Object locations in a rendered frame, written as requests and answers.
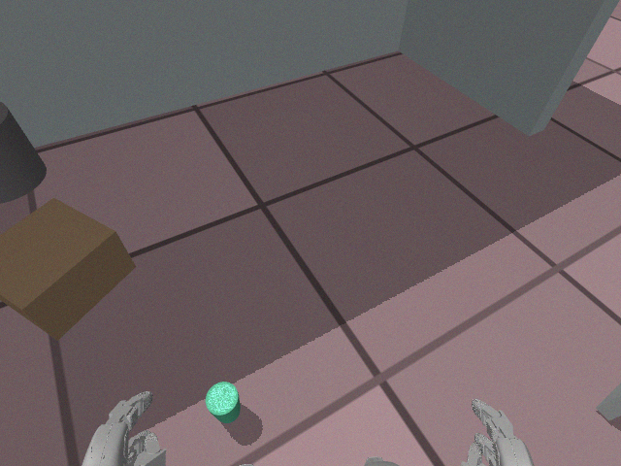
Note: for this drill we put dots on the left robot hand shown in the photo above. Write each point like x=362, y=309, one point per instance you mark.
x=110, y=444

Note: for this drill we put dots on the right robot hand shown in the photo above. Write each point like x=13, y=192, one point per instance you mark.
x=508, y=450

